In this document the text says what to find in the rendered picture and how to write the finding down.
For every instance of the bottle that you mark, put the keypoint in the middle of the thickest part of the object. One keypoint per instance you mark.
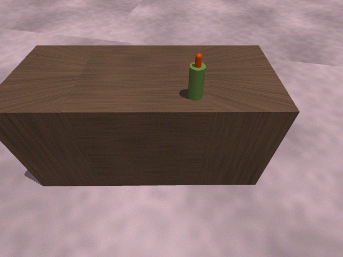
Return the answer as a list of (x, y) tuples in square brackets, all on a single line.
[(196, 79)]

